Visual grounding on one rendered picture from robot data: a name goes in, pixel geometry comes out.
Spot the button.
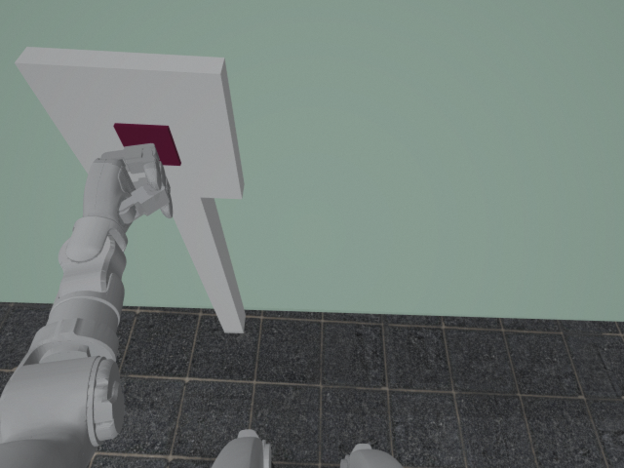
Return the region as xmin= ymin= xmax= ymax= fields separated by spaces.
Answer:
xmin=113 ymin=123 xmax=181 ymax=166

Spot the robot left thigh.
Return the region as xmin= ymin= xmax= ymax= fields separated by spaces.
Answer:
xmin=212 ymin=437 xmax=271 ymax=468

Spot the panel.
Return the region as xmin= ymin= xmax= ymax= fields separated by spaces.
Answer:
xmin=15 ymin=47 xmax=246 ymax=333

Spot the robot left hand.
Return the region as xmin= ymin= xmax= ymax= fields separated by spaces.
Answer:
xmin=83 ymin=143 xmax=173 ymax=233

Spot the robot left forearm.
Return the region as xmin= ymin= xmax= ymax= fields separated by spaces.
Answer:
xmin=0 ymin=216 xmax=128 ymax=444

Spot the robot left upper arm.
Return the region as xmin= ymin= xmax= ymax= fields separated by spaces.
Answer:
xmin=0 ymin=356 xmax=125 ymax=468

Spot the right robot shin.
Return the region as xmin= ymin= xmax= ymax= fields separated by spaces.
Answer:
xmin=351 ymin=444 xmax=371 ymax=453

